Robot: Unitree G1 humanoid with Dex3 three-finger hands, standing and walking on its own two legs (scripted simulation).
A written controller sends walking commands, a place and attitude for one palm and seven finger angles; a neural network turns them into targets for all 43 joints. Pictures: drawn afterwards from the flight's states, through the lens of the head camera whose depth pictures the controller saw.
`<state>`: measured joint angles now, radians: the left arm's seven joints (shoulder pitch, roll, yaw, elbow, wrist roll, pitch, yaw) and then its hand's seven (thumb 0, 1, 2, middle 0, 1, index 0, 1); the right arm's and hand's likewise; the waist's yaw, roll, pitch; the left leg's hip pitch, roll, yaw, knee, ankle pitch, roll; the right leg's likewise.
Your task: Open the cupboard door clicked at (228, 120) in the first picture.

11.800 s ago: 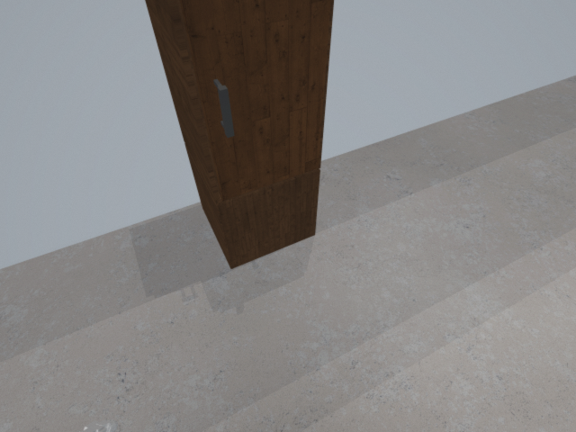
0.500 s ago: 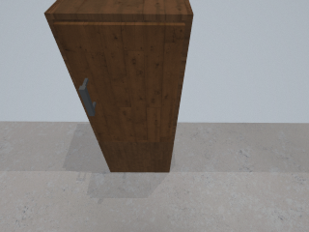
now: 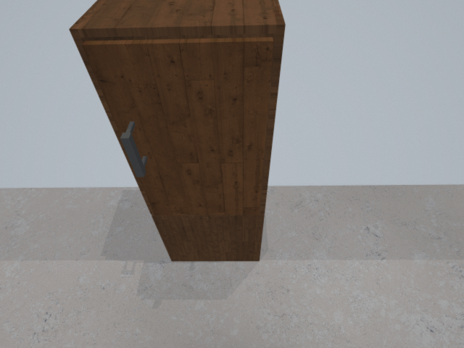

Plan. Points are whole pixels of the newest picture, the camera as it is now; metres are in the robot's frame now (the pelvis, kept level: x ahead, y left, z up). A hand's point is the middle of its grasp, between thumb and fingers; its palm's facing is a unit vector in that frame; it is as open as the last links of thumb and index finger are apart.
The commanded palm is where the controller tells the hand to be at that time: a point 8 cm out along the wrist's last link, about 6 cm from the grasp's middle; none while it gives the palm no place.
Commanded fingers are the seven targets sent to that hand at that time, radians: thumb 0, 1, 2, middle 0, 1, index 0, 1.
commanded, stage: look again from close up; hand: left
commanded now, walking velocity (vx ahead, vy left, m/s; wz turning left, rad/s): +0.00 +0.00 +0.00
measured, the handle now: (136, 150) +0.55 +0.28 +0.00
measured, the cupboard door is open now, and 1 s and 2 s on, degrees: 0 0 0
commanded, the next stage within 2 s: shuffle to correct the standing spot in 0.44 s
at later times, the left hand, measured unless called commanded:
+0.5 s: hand out of the picture +0.00 +0.15 -0.17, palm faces +0.04 -0.98 -0.19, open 7.3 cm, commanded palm none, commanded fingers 0.00 0.90 0.90 -0.20 -0.30 -0.20 -0.30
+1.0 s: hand out of the picture +0.01 +0.20 -0.18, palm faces +0.11 -0.97 -0.22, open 7.4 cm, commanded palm none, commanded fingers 0.00 0.90 0.90 -0.20 -0.30 -0.20 -0.30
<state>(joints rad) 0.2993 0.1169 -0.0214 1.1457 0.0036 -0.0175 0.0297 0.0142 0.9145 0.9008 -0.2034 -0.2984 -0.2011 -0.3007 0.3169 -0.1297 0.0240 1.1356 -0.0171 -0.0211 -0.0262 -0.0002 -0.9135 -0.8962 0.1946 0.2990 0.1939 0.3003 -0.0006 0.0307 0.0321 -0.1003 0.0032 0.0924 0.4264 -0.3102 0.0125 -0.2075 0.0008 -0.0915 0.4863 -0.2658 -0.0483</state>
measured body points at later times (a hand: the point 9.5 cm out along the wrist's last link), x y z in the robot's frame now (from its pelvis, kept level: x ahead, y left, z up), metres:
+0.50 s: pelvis +0.02 -0.02 +0.00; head +0.03 -0.03 +0.45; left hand +0.00 +0.20 -0.16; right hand +0.00 -0.22 -0.17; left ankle -0.05 +0.11 -0.74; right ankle +0.00 -0.08 -0.74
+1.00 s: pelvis +0.00 +0.02 -0.01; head +0.03 +0.02 +0.44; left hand +0.01 +0.26 -0.16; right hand +0.02 -0.21 -0.17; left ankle -0.04 +0.11 -0.74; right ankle +0.00 -0.08 -0.73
